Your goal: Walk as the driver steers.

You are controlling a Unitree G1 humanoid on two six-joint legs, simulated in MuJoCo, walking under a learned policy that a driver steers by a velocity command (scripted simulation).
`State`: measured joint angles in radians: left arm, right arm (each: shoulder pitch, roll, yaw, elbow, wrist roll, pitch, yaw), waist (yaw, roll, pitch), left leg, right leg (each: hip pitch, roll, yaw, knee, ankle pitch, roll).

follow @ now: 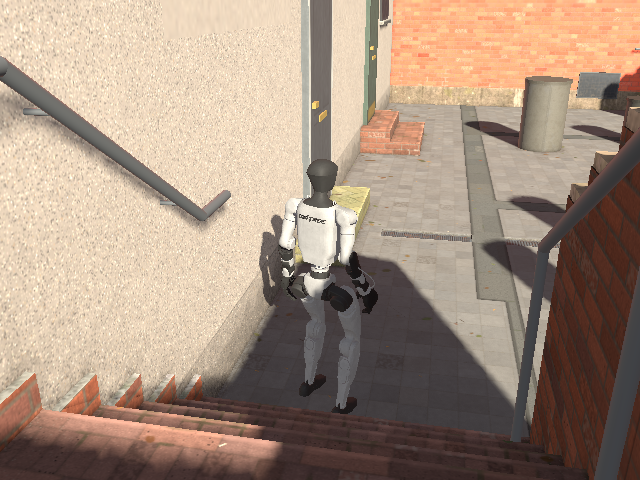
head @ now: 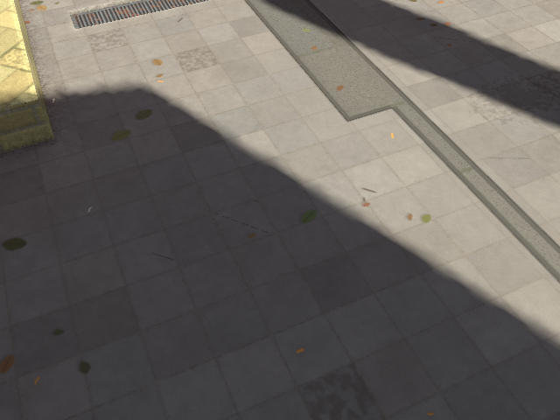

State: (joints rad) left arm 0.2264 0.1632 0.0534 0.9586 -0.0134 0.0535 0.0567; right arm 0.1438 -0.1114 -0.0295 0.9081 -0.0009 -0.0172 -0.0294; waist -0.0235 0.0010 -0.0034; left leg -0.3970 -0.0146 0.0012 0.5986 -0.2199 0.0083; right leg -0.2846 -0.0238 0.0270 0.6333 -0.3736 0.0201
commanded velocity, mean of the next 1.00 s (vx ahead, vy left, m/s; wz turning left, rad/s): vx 0.26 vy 0.00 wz -0.02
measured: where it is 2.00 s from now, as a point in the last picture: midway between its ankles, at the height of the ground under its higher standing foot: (295, 296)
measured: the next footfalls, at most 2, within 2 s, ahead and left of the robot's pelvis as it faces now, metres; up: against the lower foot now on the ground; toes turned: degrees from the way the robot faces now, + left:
right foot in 0.92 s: +0.40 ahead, -0.14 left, +0.00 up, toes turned -2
left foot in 1.48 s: +0.73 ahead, +0.10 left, +0.00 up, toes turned +3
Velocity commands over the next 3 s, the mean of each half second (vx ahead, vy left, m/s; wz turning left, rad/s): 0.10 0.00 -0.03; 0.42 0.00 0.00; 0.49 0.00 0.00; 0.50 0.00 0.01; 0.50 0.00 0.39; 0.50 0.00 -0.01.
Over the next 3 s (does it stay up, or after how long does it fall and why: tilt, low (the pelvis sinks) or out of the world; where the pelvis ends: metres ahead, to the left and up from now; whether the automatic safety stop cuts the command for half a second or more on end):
stays up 1.35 0.08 0.02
